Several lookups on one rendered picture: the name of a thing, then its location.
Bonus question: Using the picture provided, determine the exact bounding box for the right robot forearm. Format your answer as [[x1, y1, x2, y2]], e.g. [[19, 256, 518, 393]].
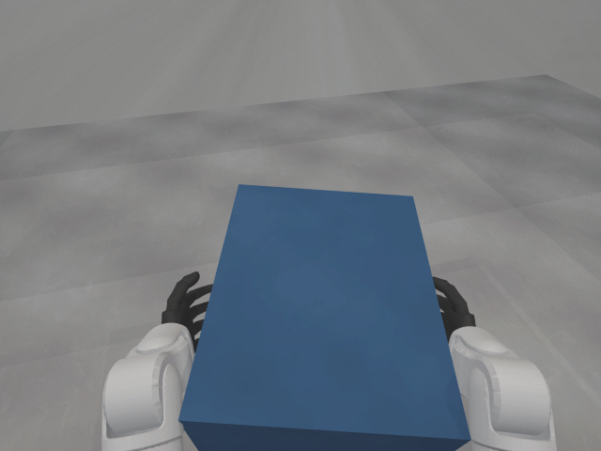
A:
[[449, 326, 557, 451]]

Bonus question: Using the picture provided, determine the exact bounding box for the robot right hand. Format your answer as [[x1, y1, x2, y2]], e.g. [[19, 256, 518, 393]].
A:
[[432, 276, 476, 344]]

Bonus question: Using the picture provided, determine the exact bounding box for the left robot forearm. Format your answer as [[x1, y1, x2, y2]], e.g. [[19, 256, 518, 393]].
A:
[[101, 323, 194, 451]]

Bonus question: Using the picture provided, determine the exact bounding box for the robot left hand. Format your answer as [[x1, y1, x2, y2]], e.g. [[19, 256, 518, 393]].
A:
[[162, 272, 213, 353]]

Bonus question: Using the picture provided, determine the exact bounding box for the carton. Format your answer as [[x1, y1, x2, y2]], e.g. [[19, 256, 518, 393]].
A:
[[178, 184, 471, 451]]

